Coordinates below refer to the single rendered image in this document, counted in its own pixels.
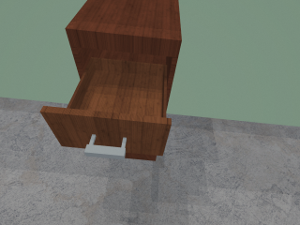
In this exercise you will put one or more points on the drawer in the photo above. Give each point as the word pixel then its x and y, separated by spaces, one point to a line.
pixel 115 99

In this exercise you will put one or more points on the cabinet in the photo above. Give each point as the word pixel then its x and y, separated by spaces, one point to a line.
pixel 146 31

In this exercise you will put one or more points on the handle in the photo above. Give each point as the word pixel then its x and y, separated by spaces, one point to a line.
pixel 102 151

